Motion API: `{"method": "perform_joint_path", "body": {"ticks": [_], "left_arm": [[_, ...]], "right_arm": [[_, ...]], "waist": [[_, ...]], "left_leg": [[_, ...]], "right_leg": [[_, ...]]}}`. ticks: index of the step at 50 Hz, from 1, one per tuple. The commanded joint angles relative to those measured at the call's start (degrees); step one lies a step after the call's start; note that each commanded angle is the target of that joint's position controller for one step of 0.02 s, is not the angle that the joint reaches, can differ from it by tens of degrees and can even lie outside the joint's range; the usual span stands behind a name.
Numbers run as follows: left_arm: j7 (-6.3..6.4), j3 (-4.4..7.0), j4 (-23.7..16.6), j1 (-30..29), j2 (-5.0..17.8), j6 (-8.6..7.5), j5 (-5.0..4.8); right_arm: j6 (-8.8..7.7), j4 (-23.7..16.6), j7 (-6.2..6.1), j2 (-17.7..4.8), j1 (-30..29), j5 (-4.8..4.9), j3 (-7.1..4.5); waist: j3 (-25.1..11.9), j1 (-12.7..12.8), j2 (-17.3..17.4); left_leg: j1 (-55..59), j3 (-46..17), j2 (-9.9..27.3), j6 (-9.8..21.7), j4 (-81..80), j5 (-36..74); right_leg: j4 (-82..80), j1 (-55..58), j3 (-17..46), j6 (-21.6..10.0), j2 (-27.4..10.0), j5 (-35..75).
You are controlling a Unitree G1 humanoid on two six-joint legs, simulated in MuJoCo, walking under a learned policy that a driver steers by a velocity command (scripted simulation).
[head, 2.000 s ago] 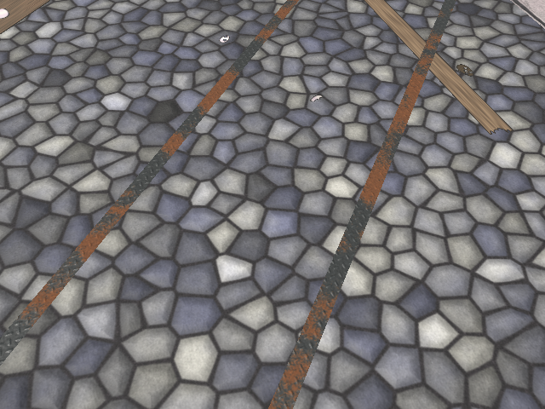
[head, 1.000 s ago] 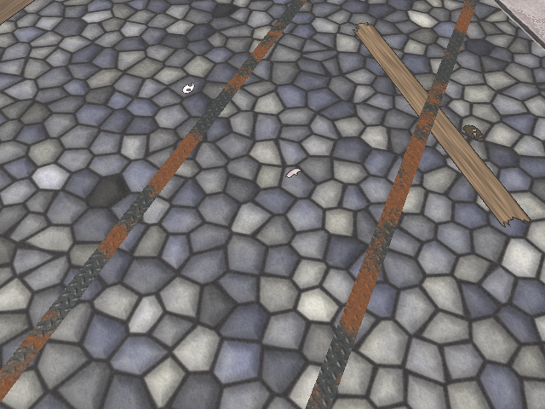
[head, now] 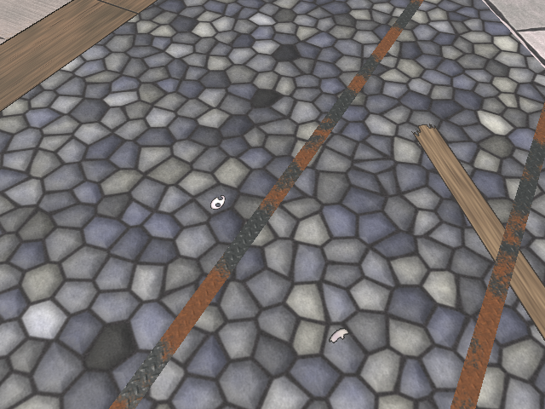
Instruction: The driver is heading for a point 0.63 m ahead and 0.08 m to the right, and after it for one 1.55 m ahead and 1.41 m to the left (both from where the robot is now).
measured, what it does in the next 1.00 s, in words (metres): walks ahead: right foot, then left foot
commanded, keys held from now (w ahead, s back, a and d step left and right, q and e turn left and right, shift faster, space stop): w+e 0.38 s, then w+q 0.62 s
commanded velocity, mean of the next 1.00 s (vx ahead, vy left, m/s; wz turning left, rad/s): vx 0.50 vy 0.00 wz -0.10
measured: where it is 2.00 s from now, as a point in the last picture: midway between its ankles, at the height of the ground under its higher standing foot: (276, 219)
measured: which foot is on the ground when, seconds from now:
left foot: down 0.00-0.22, up 0.24-0.76, down 0.78-1.00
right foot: up 0.00-0.20, down 0.22-0.80, up 0.82-1.00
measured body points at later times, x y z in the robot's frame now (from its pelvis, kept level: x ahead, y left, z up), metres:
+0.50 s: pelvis +0.26 -0.08 +0.00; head +0.28 -0.09 +0.45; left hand +0.36 +0.18 -0.13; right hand +0.33 -0.36 -0.12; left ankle +0.40 +0.07 -0.68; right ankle +0.22 -0.11 -0.75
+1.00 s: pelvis +0.55 -0.08 -0.01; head +0.58 -0.07 +0.44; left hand +0.69 +0.17 -0.13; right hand +0.58 -0.36 -0.13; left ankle +0.56 -0.03 -0.75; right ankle +0.56 -0.24 -0.67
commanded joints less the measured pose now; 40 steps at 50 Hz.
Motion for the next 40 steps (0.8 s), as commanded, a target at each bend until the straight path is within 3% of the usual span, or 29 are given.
{"method": "perform_joint_path", "body": {"ticks": [1,5,7,9,10,11,12,13,14,15,16,17,19,22,27,33,35,37,38,39,40], "left_arm": [[-0.99,-0.97,-4.9,-5.0,-0.7,-0.53,0.02],[-1.58,-1.22,-7.6,-10.9,0.2,-0.56,0.43],[-1.34,-0.92,-8.2,-10.9,0.9,-0.53,0.65],[-0.66,-0.11,-7.0,-5.2,2.3,-0.72,0.80],[-0.07,0.71,-4.8,2.3,3.4,-1.29,0.99],[0.92,2.32,-1.7,12.1,7.2,-1.65,1.59],[1.76,4.15,-2.4,11.2,15.1,-1.49,1.09],[1.96,4.27,-3.6,13.5,15.2,-0.84,-0.88],[2.48,3.89,-2.5,10.7,13.7,-0.58,-1.03],[2.75,3.04,-2.3,8.0,10.2,-0.79,-1.37],[2.90,2.43,-2.5,5.4,8.1,-1.19,-1.42],[2.99,1.86,-2.8,3.4,6.5,-1.55,-1.78],[2.61,1.58,-2.9,3.6,6.1,-2.74,-1.96],[2.40,1.29,-1.2,6.6,5.9,-3.88,-1.66],[2.32,0.69,1.0,11.4,5.7,-4.74,-1.44],[3.61,-0.07,3.8,14.4,5.4,-5.02,-0.21],[4.17,-0.24,4.3,13.1,5.7,-5.00,-0.03],[4.60,-0.22,4.5,11.7,7.0,-5.02,0.19],[4.70,-0.09,4.7,11.5,7.7,-4.67,0.42],[4.84,-0.10,4.3,10.4,8.3,-4.46,0.02],[4.71,-0.96,1.5,10.4,6.2,-4.93,-1.09]], "right_arm": [[-1.00,-2.9,-0.09,-5.6,-2.1,-0.07,-1.08],[-0.34,-1.1,-0.50,-7.9,1.0,-0.12,-1.82],[0.39,-0.4,-0.75,-9.1,1.6,-0.22,-2.08],[1.41,0.0,-0.98,-11.0,1.7,-0.35,-2.55],[2.03,-0.2,-0.97,-11.6,1.3,-0.14,-2.65],[2.15,-1.4,-0.86,-10.7,1.2,-0.34,-2.32],[1.73,-5.8,0.34,-3.1,3.5,0.15,-0.67],[1.06,-7.7,0.57,-7.9,-3.5,-0.31,-1.59],[0.46,-9.1,0.81,-7.6,-7.8,0.30,-1.46],[-0.19,-8.5,0.69,-6.9,-7.2,0.44,-1.00],[0.05,-7.8,0.54,-6.7,-6.5,-0.10,-1.08],[1.04,-7.6,0.57,-6.6,-4.9,-1.12,-1.01],[2.95,-7.4,0.93,-5.8,-3.8,-1.87,-0.97],[3.87,-7.6,1.62,-4.1,-6.3,-1.55,-0.51],[3.74,-9.6,2.10,-4.3,-15.6,-0.49,-0.37],[3.24,-11.8,3.12,-4.0,-22.6,-0.21,0.00],[3.11,-11.7,3.20,-4.1,-21.4,-0.38,-0.11],[3.08,-10.2,2.63,-4.9,-16.0,-0.50,-0.66],[2.84,-8.4,2.32,-6.1,-9.8,-0.61,-1.30],[2.37,-5.9,1.96,-7.6,-0.9,-1.27,-2.15],[2.41,-4.6,1.19,-13.5,7.3,-2.25,-3.99]], "waist": [[3.7,0.7,7.2],[4.8,-0.7,6.7],[4.0,-0.2,6.9],[-0.3,2.5,7.9],[-4.7,5.9,6.7],[-10.7,10.0,2.3],[-15.3,5.9,-12.4],[-18.8,9.3,-4.6],[-10.2,8.0,-1.3],[-4.7,5.5,1.8],[-1.9,3.0,3.2],[-1.7,0.9,2.7],[-2.8,-0.3,2.4],[-1.1,0.3,1.5],[1.4,4.2,0.0],[5.1,6.1,0.3],[4.8,4.7,-0.2],[1.0,2.0,-1.9],[-2.7,-0.6,-2.1],[-7.2,-5.0,-1.1],[-13.9,-7.5,6.0]], "left_leg": [[-2.5,-3.9,14.6,5.8,-6.9,17.8],[2.4,-0.6,16.5,4.8,-4.8,23.2],[5.9,1.5,16.9,4.0,0.3,35.7],[8.0,3.2,16.9,3.4,12.8,52.1],[5.4,4.1,16.1,2.7,24.3,50.8],[-5.3,4.4,14.6,0.8,40.5,36.6],[-31.5,2.9,4.4,-3.0,61.4,-13.8],[-38.9,-10.5,0.4,-3.5,68.1,-17.5],[-43.0,-12.8,4.0,-2.7,66.8,-11.1],[-40.3,-12.5,6.3,-2.4,61.0,-6.3],[-36.4,-12.7,7.6,-2.5,56.6,-5.2],[-32.4,-13.0,8.1,-3.2,54.0,-4.9],[-29.3,-12.3,7.7,-4.3,51.1,-5.0],[-31.5,-10.5,8.2,-4.7,43.9,1.8],[-36.3,-9.8,8.0,-2.9,31.8,12.6],[-37.4,-9.0,4.0,0.5,22.4,12.0],[-33.4,-7.4,1.9,2.3,19.5,8.4],[-24.9,-4.4,-2.1,4.7,18.5,3.1],[-18.5,-3.8,-4.2,6.0,16.8,1.3],[-6.3,-6.1,-3.6,8.1,13.0,3.8],[10.0,-24.0,9.1,13.7,11.9,-0.1]], "right_leg": [[-8.6,-0.7,-1.1,0.0,-0.8,6.7],[-17.3,2.4,-5.3,-2.8,0.7,3.9],[-19.6,5.2,-7.3,-4.8,3.0,-1.0],[-21.0,13.0,-9.2,-7.5,7.4,-7.5],[-24.7,22.4,-9.0,-9.1,9.8,-6.9],[-27.7,37.4,-1.1,-11.6,5.8,-9.6],[-31.4,55.1,29.3,-19.7,-12.6,-11.6],[-39.6,56.4,44.6,-22.0,-15.6,-9.7],[-40.1,51.2,34.1,-20.3,-14.2,-4.7],[-40.4,42.7,27.6,-18.1,-11.9,2.4],[-41.0,36.5,22.7,-15.8,-8.6,8.2],[-41.8,32.2,19.2,-14.9,-6.2,12.2],[-42.6,29.1,16.5,-15.0,-4.1,17.1],[-46.1,28.5,12.4,-13.6,-3.2,16.3],[-48.1,35.7,8.2,-9.3,-3.4,18.2],[-48.4,43.8,3.0,-8.4,-6.6,22.3],[-45.3,45.3,0.7,-7.4,-7.3,32.1],[-36.0,46.4,-1.8,-6.0,-7.2,52.5],[-26.7,46.5,-2.8,-5.5,-6.8,57.6],[-14.2,40.4,-4.6,-4.4,-5.7,51.8],[5.8,24.5,-7.3,-2.4,-1.9,31.2]]}}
